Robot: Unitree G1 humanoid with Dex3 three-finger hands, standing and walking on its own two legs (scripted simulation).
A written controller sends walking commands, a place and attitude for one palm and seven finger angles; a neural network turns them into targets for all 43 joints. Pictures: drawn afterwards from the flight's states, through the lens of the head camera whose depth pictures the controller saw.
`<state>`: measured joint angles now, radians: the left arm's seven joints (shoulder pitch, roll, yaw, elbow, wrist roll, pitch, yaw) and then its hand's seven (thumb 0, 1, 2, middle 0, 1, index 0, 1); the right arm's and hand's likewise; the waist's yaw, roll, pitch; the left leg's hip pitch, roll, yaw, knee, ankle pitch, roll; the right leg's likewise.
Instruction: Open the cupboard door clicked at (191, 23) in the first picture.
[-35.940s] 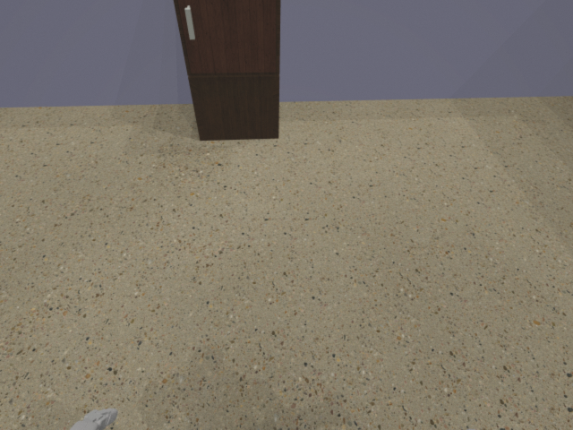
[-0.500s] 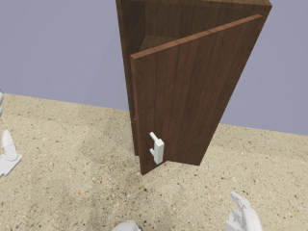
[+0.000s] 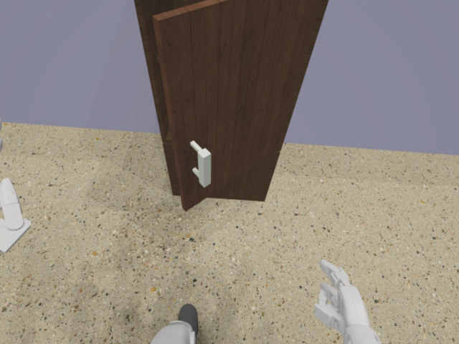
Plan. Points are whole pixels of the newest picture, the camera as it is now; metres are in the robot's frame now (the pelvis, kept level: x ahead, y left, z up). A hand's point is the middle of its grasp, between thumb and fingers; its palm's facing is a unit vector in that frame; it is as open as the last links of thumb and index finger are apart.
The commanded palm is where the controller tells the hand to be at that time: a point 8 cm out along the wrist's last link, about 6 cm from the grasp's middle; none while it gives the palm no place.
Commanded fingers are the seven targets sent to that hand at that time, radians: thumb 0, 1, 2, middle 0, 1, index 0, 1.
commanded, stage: stop stepping back and stand still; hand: left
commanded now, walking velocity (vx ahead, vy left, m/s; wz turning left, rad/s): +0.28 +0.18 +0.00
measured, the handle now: (199, 163) +0.52 +0.11 -0.08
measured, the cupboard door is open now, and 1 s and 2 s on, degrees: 43 43 43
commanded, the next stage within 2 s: let the arm hang, fingers relaxed in 1.46 s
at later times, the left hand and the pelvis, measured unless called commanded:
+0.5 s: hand (47, 283) +0.16 +0.21 +0.17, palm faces +0.34 -0.81 -0.47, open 7.4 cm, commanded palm +0.13 +0.25 +0.20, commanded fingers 0.00 0.90 0.90 -0.20 -0.30 -0.20 -0.30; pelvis -0.04 -0.03 +0.02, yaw -5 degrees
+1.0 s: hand out of the picture +0.15 +0.25 +0.18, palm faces +0.37 -0.81 -0.45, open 7.4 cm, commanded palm +0.10 +0.29 +0.20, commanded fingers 0.00 0.90 0.90 -0.20 -0.30 -0.20 -0.30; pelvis -0.06 +0.00 +0.02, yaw -4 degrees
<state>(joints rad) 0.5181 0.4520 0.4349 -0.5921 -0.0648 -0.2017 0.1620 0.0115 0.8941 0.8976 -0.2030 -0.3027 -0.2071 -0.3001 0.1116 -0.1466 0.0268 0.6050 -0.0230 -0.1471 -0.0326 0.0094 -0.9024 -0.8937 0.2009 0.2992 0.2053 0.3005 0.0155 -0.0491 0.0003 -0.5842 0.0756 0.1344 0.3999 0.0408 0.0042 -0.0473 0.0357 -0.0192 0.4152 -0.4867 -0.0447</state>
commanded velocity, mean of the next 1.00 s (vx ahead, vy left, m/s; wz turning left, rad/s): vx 0.05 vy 0.03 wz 0.00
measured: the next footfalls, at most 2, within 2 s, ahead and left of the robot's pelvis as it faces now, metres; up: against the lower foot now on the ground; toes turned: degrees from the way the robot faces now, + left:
left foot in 0.14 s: +0.10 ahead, +0.09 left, +0.00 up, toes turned +1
right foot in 0.32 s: -0.04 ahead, -0.10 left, +0.00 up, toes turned -5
